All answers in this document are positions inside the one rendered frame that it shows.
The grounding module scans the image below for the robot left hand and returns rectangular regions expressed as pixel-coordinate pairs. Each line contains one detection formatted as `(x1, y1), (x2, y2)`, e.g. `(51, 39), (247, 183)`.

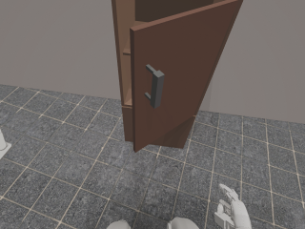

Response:
(0, 128), (11, 161)

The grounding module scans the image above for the cupboard door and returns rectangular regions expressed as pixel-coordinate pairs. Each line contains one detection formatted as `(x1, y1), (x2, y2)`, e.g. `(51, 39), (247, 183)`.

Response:
(130, 0), (238, 152)

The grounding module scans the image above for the robot right thigh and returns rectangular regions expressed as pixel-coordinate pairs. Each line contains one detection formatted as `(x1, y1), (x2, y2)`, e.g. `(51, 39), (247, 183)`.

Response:
(167, 218), (199, 229)

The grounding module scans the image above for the handle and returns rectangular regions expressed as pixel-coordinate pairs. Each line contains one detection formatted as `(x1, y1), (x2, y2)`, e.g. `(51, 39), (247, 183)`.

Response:
(144, 64), (165, 109)

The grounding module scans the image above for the robot right hand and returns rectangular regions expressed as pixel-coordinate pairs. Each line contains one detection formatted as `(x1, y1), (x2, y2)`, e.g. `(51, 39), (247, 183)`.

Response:
(214, 183), (252, 229)

